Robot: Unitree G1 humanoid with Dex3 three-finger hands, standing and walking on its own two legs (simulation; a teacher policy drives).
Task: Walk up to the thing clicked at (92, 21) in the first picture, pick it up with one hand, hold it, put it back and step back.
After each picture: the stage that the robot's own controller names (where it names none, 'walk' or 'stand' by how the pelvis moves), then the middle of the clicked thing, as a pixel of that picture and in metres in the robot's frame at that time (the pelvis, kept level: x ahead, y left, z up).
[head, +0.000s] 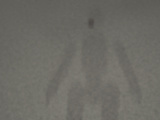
stand; (91, 23) +1.71 -0.11 -0.72
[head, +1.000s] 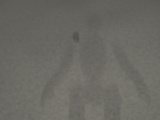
walk; (76, 37) +1.57 +0.18 -0.71
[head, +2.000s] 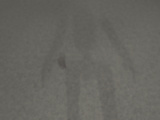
walk; (61, 63) +1.04 +0.32 -0.72
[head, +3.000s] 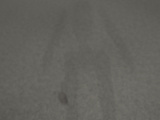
walk; (63, 98) +0.65 +0.26 -0.72
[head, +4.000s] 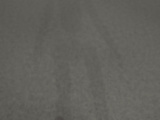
stand; out of the picture +0.41 +0.21 -0.69
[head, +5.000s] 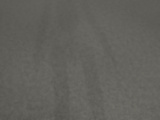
stand; out of the picture +0.38 +0.20 -0.72
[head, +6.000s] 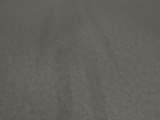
stand; out of the picture +0.36 +0.20 -0.73
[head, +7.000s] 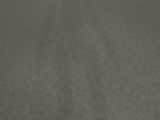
stand; out of the picture +0.35 +0.21 -0.73
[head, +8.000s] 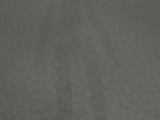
stand; out of the picture +0.34 +0.21 -0.73
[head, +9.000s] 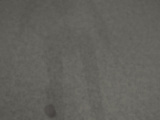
go down; (50, 111) +0.38 +0.21 -0.63
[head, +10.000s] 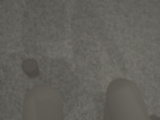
go down; (31, 69) +0.44 +0.22 -0.31
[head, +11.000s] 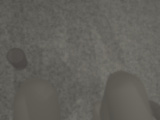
close in; (18, 59) +0.44 +0.23 -0.27
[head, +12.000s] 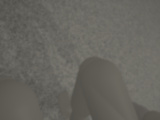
close; out of the picture +0.42 +0.27 -0.22
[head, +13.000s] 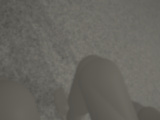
close; out of the picture +0.42 +0.27 -0.22
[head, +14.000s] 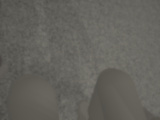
lift; out of the picture +0.36 +0.27 -0.15
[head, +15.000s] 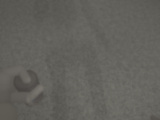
lift; (29, 89) +0.33 +0.18 +0.01
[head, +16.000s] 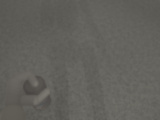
hold; (38, 94) +0.32 +0.17 -0.01
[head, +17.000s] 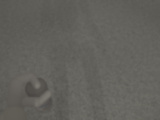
hold; (40, 96) +0.32 +0.17 -0.01
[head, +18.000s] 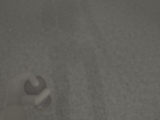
crouch; (38, 94) +0.32 +0.17 -0.01
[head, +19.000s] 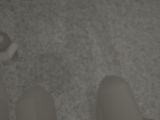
crouch; (3, 49) +0.45 +0.22 -0.11
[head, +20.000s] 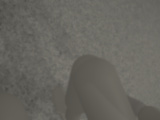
lower; out of the picture +0.44 +0.29 -0.23
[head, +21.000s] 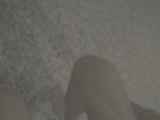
lower; out of the picture +0.44 +0.29 -0.23
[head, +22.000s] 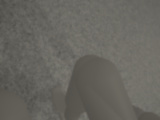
lower; out of the picture +0.44 +0.29 -0.23
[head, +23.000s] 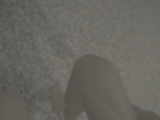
lower; out of the picture +0.44 +0.29 -0.23
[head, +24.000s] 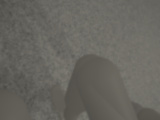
loosen; out of the picture +0.44 +0.29 -0.23
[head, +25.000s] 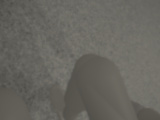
withdraw; out of the picture +0.44 +0.29 -0.23
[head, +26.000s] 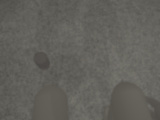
walk; (42, 61) +0.47 +0.22 -0.38
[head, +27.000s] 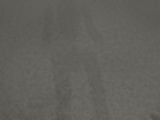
stand; out of the picture +0.40 +0.19 -0.66
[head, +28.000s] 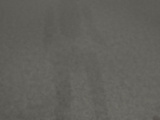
stand; out of the picture +0.40 +0.20 -0.67
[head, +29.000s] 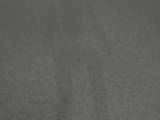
stand; out of the picture +0.41 +0.20 -0.67
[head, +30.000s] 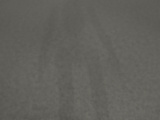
stand; out of the picture +0.41 +0.20 -0.72
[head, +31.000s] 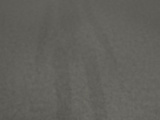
stand; out of the picture +0.38 +0.21 -0.73
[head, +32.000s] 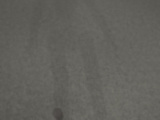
walk; (58, 114) +0.42 +0.21 -0.71
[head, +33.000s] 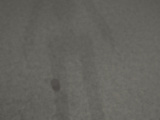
walk; (55, 85) +0.62 +0.22 -0.71
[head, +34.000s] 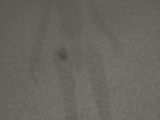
walk; (63, 54) +0.96 +0.26 -0.69
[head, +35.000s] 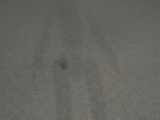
stand; (63, 64) +0.99 +0.20 -0.71
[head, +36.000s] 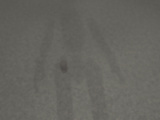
stand; (63, 66) +1.02 +0.21 -0.73
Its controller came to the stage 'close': yes
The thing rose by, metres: 0.70
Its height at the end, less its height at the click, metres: +0.00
